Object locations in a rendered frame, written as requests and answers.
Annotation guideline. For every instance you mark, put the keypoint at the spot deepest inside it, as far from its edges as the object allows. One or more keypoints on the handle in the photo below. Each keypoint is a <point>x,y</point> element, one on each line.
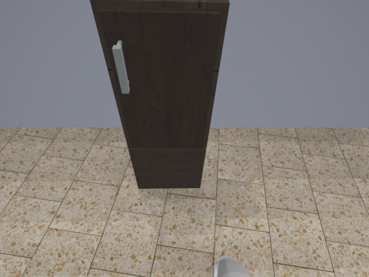
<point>121,67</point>

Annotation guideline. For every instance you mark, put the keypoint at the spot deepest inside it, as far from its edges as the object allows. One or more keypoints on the right robot thigh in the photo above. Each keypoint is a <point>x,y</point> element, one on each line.
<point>228,268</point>

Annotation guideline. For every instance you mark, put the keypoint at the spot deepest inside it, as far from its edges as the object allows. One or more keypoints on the cupboard door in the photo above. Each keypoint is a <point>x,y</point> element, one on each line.
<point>169,57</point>

